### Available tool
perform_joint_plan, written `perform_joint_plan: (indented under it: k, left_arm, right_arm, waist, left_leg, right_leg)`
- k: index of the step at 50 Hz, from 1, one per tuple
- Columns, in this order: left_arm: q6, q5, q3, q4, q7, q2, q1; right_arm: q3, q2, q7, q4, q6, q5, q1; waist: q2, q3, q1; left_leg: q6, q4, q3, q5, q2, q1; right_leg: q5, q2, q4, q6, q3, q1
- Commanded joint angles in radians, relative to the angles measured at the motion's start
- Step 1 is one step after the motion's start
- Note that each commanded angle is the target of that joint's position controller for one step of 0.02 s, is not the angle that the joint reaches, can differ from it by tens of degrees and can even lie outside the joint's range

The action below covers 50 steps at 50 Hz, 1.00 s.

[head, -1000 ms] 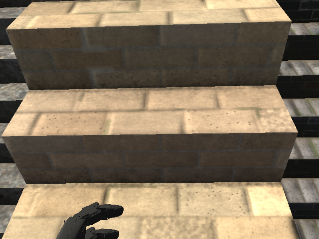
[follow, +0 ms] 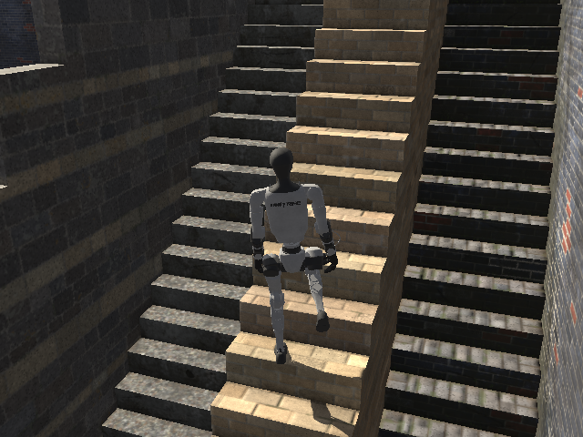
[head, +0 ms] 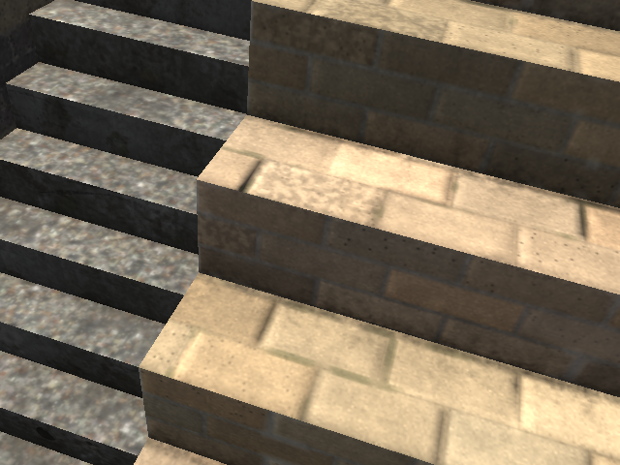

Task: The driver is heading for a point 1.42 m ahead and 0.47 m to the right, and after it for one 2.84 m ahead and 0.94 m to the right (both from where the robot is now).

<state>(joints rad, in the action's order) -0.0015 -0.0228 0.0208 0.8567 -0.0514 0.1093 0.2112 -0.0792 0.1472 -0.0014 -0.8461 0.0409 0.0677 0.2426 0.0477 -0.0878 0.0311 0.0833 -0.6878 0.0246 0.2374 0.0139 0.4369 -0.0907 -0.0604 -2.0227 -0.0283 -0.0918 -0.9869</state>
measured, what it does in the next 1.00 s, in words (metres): climbs: right foot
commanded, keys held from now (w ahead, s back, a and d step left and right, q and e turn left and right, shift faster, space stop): shift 1.00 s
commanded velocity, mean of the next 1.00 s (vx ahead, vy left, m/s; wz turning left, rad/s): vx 0.01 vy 0.00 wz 0.02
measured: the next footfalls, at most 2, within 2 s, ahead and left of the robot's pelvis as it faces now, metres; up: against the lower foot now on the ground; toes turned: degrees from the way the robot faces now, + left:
right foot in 0.26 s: +0.07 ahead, -0.16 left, +0.00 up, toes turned -1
right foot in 1.98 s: +0.27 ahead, -0.21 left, +0.21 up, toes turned -16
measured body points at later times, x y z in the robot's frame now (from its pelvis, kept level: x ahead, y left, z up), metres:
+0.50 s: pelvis +0.05 -0.05 +0.02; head +0.06 -0.06 +0.47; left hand +0.02 +0.13 -0.14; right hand +0.13 -0.26 -0.13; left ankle +0.08 +0.06 -0.72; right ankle +0.03 -0.16 -0.72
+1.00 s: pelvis +0.05 -0.07 +0.02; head +0.06 -0.07 +0.47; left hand +0.03 +0.12 -0.14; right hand +0.07 -0.29 -0.14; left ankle +0.08 +0.06 -0.72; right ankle +0.03 -0.16 -0.72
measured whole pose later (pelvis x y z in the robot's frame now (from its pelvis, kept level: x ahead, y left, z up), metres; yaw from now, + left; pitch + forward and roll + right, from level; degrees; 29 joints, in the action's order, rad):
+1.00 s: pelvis +0.05 -0.07 +0.02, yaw +2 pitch +0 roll -2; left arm -0.03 0.03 0.03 1.08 0.00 0.10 0.33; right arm -0.03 0.16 -0.02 -1.06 0.03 -0.01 0.27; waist -0.03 0.01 0.00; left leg -0.01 -0.47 -0.02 0.19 -0.05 0.28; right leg -0.23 -0.07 -0.36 0.06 0.08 -0.13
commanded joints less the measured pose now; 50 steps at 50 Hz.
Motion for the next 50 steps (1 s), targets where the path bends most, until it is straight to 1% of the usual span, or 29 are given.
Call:
perform_joint_plan:
  k: [1, 2, 3, 5, 6, 7, 8, 9, 10, 11, 12, 13, 14, 15, 16, 17, 19, 22, 23, 25, 28, 31, 33, 35, 36, 38, 44, 45, 50]
  left_arm:
    - [-0.043, 0.001, -0.014, 0.043, -0.018, 0.042, 0.172]
    - [-0.051, 0.003, -0.016, 0.04, -0.021, 0.036, 0.175]
    - [-0.052, 0.008, -0.016, 0.058, -0.016, 0.028, 0.193]
    - [-0.056, 0.013, -0.006, 0.07, -0.003, 0.021, 0.197]
    - [-0.057, 0.019, 0.007, 0.068, -0.001, 0.009, 0.192]
    - [-0.055, 0.026, 0.023, 0.065, 0.0, -0.005, 0.166]
    - [-0.053, 0.029, 0.036, 0.068, 0.004, -0.011, 0.107]
    - [-0.055, 0.019, 0.04, 0.078, 0.005, -0.008, 0.088]
    - [-0.055, 0.014, 0.042, 0.093, 0.003, -0.001, 0.097]
    - [-0.051, 0.031, 0.037, 0.12, 0.004, 0.018, 0.123]
    - [-0.045, 0.053, 0.039, 0.146, 0.011, 0.028, 0.131]
    - [-0.035, 0.077, 0.039, 0.164, 0.022, 0.042, 0.172]
    - [-0.017, 0.077, 0.029, 0.17, 0.034, 0.076, 0.204]
    - [0.0, 0.067, 0.025, 0.177, 0.046, 0.086, 0.202]
    - [0.016, 0.066, 0.028, 0.199, 0.059, 0.058, 0.222]
    - [0.027, 0.072, 0.03, 0.213, 0.063, 0.042, 0.233]
    - [0.043, 0.068, 0.026, 0.223, 0.069, 0.054, 0.226]
    - [0.044, 0.064, 0.021, 0.244, 0.066, 0.05, 0.235]
    - [0.04, 0.065, 0.023, 0.247, 0.062, 0.037, 0.227]
    - [0.027, 0.061, 0.02, 0.235, 0.058, 0.039, 0.215]
    - [0.01, 0.062, 0.022, 0.232, 0.053, 0.026, 0.211]
    - [-0.002, 0.06, 0.021, 0.224, 0.052, 0.026, 0.204]
    - [-0.014, 0.064, 0.019, 0.217, 0.057, 0.027, 0.193]
    - [-0.023, 0.055, 0.013, 0.219, 0.057, 0.036, 0.195]
    - [-0.026, 0.054, 0.012, 0.217, 0.057, 0.037, 0.195]
    - [-0.024, 0.063, 0.013, 0.207, 0.057, 0.032, 0.184]
    - [-0.021, 0.056, 0.012, 0.209, 0.054, 0.033, 0.189]
    - [-0.02, 0.06, 0.009, 0.208, 0.053, 0.038, 0.193]
    - [-0.019, 0.058, 0.007, 0.207, 0.05, 0.043, 0.191]
  right_arm:
    - [-0.002, 0.08, -0.019, 0.111, -0.018, -0.008, -0.158]
    - [0.001, 0.093, -0.029, 0.125, -0.019, -0.012, -0.169]
    - [-0.005, 0.074, -0.027, 0.122, -0.03, -0.005, -0.183]
    - [-0.008, 0.059, -0.028, 0.138, -0.036, -0.013, -0.256]
    - [-0.003, 0.067, -0.026, 0.153, -0.032, -0.023, -0.296]
    - [0.006, 0.074, -0.022, 0.163, -0.027, -0.034, -0.313]
    - [0.019, 0.078, -0.012, 0.142, -0.021, -0.046, -0.261]
    - [0.024, 0.079, -0.006, 0.118, -0.008, -0.045, -0.196]
    - [0.029, 0.077, -0.009, 0.105, 0.01, -0.052, -0.133]
    - [0.031, 0.066, -0.01, 0.11, 0.012, -0.056, -0.138]
    - [0.038, 0.055, 0.001, 0.108, 0.0, -0.06, -0.138]
    - [0.045, 0.055, 0.012, 0.09, -0.009, -0.07, -0.123]
    - [0.053, 0.053, 0.024, 0.064, -0.017, -0.079, -0.094]
    - [0.053, 0.042, 0.033, 0.039, -0.026, -0.078, -0.092]
    - [0.057, 0.06, 0.032, 0.022, -0.029, -0.078, -0.144]
    - [0.063, 0.075, 0.028, 0.013, -0.024, -0.082, -0.186]
    - [0.063, 0.067, 0.028, -0.014, -0.01, -0.077, -0.182]
    - [0.064, 0.068, 0.027, -0.051, -0.011, -0.076, -0.156]
    - [0.062, 0.061, 0.021, -0.071, -0.02, -0.086, -0.147]
    - [0.064, 0.065, 0.021, -0.099, -0.028, -0.085, -0.106]
    - [0.061, 0.055, 0.016, -0.137, -0.026, -0.087, -0.048]
    - [0.06, 0.07, 0.011, -0.164, -0.023, -0.085, -0.009]
    - [0.057, 0.075, 0.009, -0.176, -0.02, -0.077, 0.019]
    - [0.062, 0.092, -0.001, -0.178, -0.017, -0.078, 0.026]
    - [0.061, 0.089, -0.006, -0.179, -0.016, -0.08, 0.034]
    - [0.053, 0.073, -0.004, -0.185, -0.017, -0.081, 0.047]
    - [0.058, 0.081, -0.013, -0.186, -0.018, -0.077, 0.06]
    - [0.06, 0.085, -0.014, -0.191, -0.017, -0.079, 0.074]
    - [0.062, 0.082, -0.016, -0.189, -0.018, -0.079, 0.08]
  waist:
    - [-0.149, 0.043, -0.063]
    - [-0.153, 0.057, -0.06]
    - [-0.132, 0.049, -0.071]
    - [-0.125, 0.038, -0.097]
    - [-0.138, 0.038, -0.111]
    - [-0.149, 0.042, -0.102]
    - [-0.168, 0.057, -0.048]
    - [-0.201, 0.073, -0.008]
    - [-0.215, 0.101, 0.025]
    - [-0.202, 0.15, 0.029]
    - [-0.159, 0.163, 0.058]
    - [-0.112, 0.121, 0.06]
    - [-0.025, 0.085, 0.069]
    - [0.051, 0.078, 0.058]
    - [0.075, 0.1, 0.009]
    - [0.063, 0.097, -0.017]
    - [0.053, 0.061, -0.028]
    - [0.027, 0.016, -0.04]
    - [0.003, 0.028, -0.043]
    - [-0.008, 0.03, -0.042]
    - [-0.02, 0.04, -0.038]
    - [-0.042, 0.071, -0.039]
    - [-0.034, 0.093, -0.039]
    - [-0.041, 0.101, -0.037]
    - [-0.041, 0.104, -0.038]
    - [-0.05, 0.127, -0.04]
    - [-0.047, 0.144, -0.036]
    - [-0.055, 0.149, -0.037]
    - [-0.056, 0.146, -0.034]
  left_leg:
    - [0.015, 0.328, -0.2, 0.131, -0.168, 0.031]
    - [0.035, 0.336, -0.204, 0.125, -0.165, 0.023]
    - [0.059, 0.352, -0.196, 0.14, -0.161, 0.037]
    - [0.08, 0.377, -0.196, 0.106, -0.168, 0.041]
    - [0.078, 0.387, -0.189, 0.1, -0.159, 0.02]
    - [0.069, 0.408, -0.171, 0.084, -0.152, 0.009]
    - [0.069, 0.452, -0.171, 0.081, -0.163, -0.034]
    - [0.094, 0.465, -0.244, 0.12, -0.203, -0.121]
    - [0.106, 0.454, -0.301, 0.169, -0.23, -0.221]
    - [0.107, 0.397, -0.307, 0.121, -0.238, -0.228]
    - [0.111, 0.333, -0.294, 0.018, -0.224, -0.241]
    - [0.114, 0.276, -0.271, -0.043, -0.193, -0.226]
    - [0.1, 0.232, -0.201, -0.087, -0.12, -0.233]
    - [0.075, 0.267, -0.138, -0.15, -0.08, -0.205]
    - [0.054, 0.28, -0.094, -0.167, -0.069, -0.193]
    - [0.038, 0.27, -0.072, -0.171, -0.069, -0.183]
    - [0.019, 0.269, -0.061, -0.182, -0.07, -0.178]
    - [0.014, 0.274, -0.06, -0.182, -0.072, -0.181]
    - [0.015, 0.27, -0.057, -0.185, -0.081, -0.17]
    - [0.013, 0.27, -0.063, -0.178, -0.083, -0.15]
    - [0.006, 0.272, -0.062, -0.161, -0.088, -0.135]
    - [-0.001, 0.268, -0.057, -0.131, -0.089, -0.118]
    - [-0.002, 0.268, -0.052, -0.13, -0.091, -0.101]
    - [-0.001, 0.261, -0.052, -0.113, -0.093, -0.098]
    - [-0.001, 0.26, -0.053, -0.105, -0.095, -0.099]
    - [-0.002, 0.266, -0.05, -0.107, -0.096, -0.095]
    - [0.001, 0.277, -0.057, -0.09, -0.099, -0.106]
    - [0.003, 0.279, -0.057, -0.089, -0.099, -0.106]
    - [0.004, 0.288, -0.059, -0.085, -0.099, -0.118]
  right_leg:
    - [0.017, -0.004, -0.045, -0.047, -0.008, 0.057]
    - [0.012, 0.009, 0.001, -0.058, 0.002, 0.073]
    - [0.002, 0.035, 0.104, -0.073, 0.003, 0.145]
    - [-0.004, 0.077, 0.315, -0.087, 0.031, 0.271]
    - [-0.013, 0.112, 0.52, -0.089, 0.046, 0.329]
    - [-0.052, 0.125, 0.758, -0.081, 0.079, 0.419]
    - [-0.146, 0.107, 0.985, -0.062, 0.134, 0.493]
    - [-0.263, 0.102, 1.124, -0.037, 0.141, 0.499]
    - [-0.352, 0.099, 1.313, -0.018, 0.138, 0.484]
    - [-0.247, 0.129, 1.498, 0.004, 0.105, 0.525]
    - [-0.128, 0.154, 1.565, 0.025, 0.065, 0.548]
    - [0.008, 0.174, 1.558, 0.048, 0.032, 0.625]
    - [0.094, 0.176, 1.572, 0.065, 0.025, 0.692]
    - [0.128, 0.154, 1.576, 0.096, 0.028, 0.734]
    - [0.092, 0.145, 1.606, 0.117, 0.029, 0.713]
    - [0.107, 0.148, 1.632, 0.127, 0.023, 0.735]
    - [0.157, 0.151, 1.646, 0.138, 0.02, 0.801]
    - [0.159, 0.147, 1.667, 0.137, 0.028, 0.866]
    - [0.153, 0.15, 1.684, 0.134, 0.029, 0.868]
    - [0.186, 0.147, 1.687, 0.131, 0.035, 0.895]
    - [0.18, 0.135, 1.692, 0.127, 0.051, 0.914]
    - [0.138, 0.131, 1.708, 0.126, 0.052, 0.903]
    - [0.159, 0.125, 1.71, 0.128, 0.055, 0.903]
    - [0.143, 0.13, 1.713, 0.125, 0.055, 0.903]
    - [0.121, 0.13, 1.715, 0.124, 0.057, 0.897]
    - [0.074, 0.118, 1.726, 0.126, 0.06, 0.875]
    - [0.003, 0.11, 1.74, 0.126, 0.064, 0.848]
    - [-0.01, 0.113, 1.746, 0.126, 0.059, 0.85]
    - [-0.044, 0.109, 1.749, 0.126, 0.064, 0.843]
Velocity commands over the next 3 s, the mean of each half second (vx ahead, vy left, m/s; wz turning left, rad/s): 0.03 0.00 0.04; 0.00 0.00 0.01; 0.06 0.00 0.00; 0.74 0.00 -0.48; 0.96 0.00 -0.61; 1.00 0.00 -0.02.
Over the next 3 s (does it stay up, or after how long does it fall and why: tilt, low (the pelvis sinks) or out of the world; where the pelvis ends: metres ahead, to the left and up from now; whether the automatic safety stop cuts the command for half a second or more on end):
stays up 0.42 -0.24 0.39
